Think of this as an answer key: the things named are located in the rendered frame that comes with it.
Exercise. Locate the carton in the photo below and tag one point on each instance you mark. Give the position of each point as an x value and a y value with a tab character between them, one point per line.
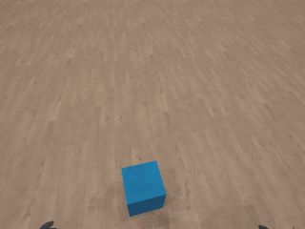
144	188

